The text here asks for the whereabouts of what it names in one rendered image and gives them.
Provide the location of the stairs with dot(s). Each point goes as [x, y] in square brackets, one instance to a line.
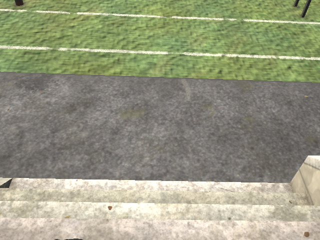
[102, 209]

